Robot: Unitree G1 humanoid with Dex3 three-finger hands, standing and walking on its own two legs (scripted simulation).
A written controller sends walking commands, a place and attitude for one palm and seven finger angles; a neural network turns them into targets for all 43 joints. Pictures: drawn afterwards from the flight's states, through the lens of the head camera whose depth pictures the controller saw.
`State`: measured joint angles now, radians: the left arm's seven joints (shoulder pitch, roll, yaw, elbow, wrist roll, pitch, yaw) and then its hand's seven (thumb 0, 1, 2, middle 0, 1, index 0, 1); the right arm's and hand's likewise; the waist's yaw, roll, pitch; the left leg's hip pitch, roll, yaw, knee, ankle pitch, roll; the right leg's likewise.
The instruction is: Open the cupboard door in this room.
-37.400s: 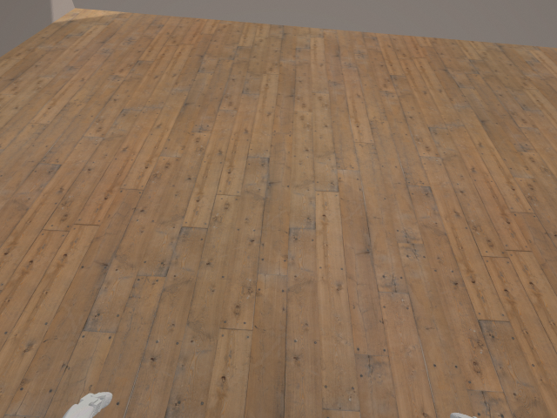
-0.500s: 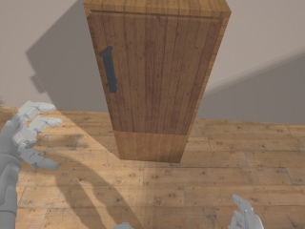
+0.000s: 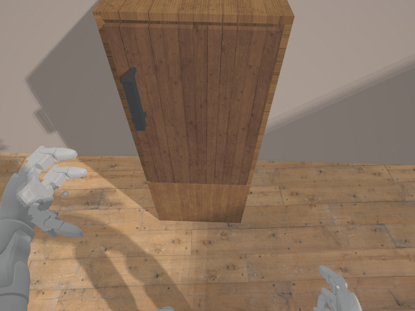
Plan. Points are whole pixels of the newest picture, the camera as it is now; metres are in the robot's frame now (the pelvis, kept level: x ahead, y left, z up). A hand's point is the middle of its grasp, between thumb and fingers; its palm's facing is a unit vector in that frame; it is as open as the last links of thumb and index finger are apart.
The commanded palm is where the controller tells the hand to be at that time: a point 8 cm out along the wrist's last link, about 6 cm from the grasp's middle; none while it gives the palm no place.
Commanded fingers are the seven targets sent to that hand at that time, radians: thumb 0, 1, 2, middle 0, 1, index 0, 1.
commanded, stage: move the hooked fingers beside the handle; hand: left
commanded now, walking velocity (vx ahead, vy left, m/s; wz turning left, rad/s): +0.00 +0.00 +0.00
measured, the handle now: (137, 100) +0.58 +0.22 +0.07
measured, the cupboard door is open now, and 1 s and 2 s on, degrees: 0 0 0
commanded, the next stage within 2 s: none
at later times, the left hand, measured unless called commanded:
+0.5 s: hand (83, 161) +0.36 +0.27 +0.09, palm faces -0.01 -1.00 -0.01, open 14.0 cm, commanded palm +0.33 +0.32 +0.09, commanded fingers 0.00 -0.50 0.30 -0.30 -1.20 -0.30 -1.20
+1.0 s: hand (94, 138) +0.43 +0.27 +0.09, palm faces +0.03 -1.00 -0.01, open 14.0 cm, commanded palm +0.41 +0.32 +0.08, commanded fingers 0.00 -0.50 0.30 -0.30 -1.20 -0.30 -1.20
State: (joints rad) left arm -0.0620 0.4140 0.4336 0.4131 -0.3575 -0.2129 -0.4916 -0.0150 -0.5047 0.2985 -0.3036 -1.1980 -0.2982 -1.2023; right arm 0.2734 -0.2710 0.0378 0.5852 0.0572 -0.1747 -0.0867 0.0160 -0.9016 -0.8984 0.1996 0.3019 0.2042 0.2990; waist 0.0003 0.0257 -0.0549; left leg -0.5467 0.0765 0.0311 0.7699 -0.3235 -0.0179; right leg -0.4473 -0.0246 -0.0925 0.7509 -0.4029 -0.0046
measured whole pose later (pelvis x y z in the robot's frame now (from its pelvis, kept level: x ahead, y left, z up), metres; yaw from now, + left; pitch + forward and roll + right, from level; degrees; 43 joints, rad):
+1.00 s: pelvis -0.01 +0.02 -0.01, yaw -1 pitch +12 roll -2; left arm -0.64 0.53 0.44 0.98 -0.19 -0.31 -0.41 -0.01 -0.50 0.30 -0.30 -1.20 -0.30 -1.20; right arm 0.34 -0.27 0.03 0.62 0.03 -0.03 -0.06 0.01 -0.90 -0.90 0.20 0.30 0.21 0.30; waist -0.09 0.00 -0.06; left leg -0.72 0.08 0.05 0.86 -0.34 0.01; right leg -0.62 -0.03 -0.07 0.82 -0.40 0.02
